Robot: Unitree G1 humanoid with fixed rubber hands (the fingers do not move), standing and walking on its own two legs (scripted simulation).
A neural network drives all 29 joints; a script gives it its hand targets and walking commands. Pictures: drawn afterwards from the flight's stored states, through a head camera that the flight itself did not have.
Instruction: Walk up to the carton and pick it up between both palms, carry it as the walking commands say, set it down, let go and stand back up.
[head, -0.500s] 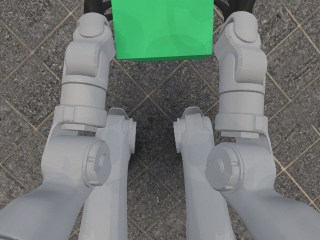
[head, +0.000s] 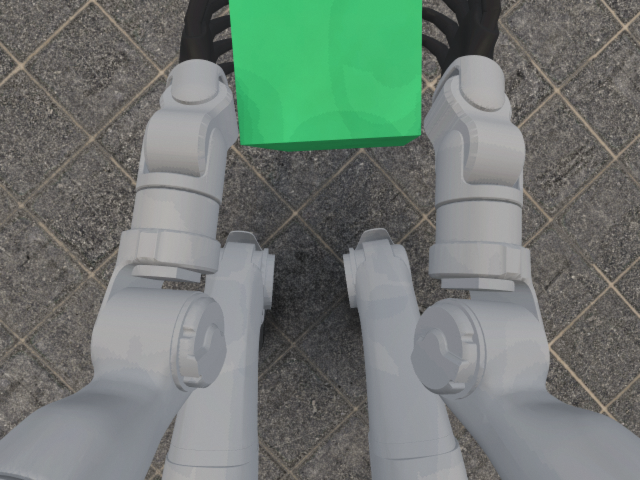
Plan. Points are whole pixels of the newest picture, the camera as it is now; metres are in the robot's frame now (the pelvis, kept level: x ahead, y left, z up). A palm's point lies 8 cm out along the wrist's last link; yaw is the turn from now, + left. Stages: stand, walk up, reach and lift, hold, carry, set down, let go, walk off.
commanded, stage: reach and lift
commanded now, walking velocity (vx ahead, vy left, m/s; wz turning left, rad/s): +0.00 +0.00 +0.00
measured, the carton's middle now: (335, 81) +0.52 -0.03 -0.14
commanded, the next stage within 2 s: none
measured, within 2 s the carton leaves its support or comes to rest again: neither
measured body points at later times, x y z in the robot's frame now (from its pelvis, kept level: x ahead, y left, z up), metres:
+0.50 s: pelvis +0.00 -0.01 +0.06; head +0.28 -0.01 +0.41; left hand +0.50 +0.11 -0.01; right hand +0.50 -0.14 +0.01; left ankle +0.15 +0.12 -0.49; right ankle +0.16 -0.15 -0.49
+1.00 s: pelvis +0.02 +0.00 +0.12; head +0.25 -0.01 +0.49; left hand +0.49 +0.10 +0.06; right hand +0.48 -0.14 +0.09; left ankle +0.15 +0.12 -0.49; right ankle +0.16 -0.15 -0.49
